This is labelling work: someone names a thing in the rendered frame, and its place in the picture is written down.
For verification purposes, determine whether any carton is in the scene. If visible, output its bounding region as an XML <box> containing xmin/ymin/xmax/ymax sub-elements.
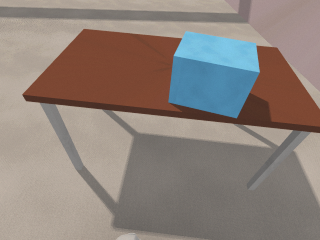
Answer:
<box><xmin>168</xmin><ymin>31</ymin><xmax>260</xmax><ymax>119</ymax></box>

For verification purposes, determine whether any table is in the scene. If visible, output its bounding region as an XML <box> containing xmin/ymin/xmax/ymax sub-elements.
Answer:
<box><xmin>22</xmin><ymin>29</ymin><xmax>320</xmax><ymax>191</ymax></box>

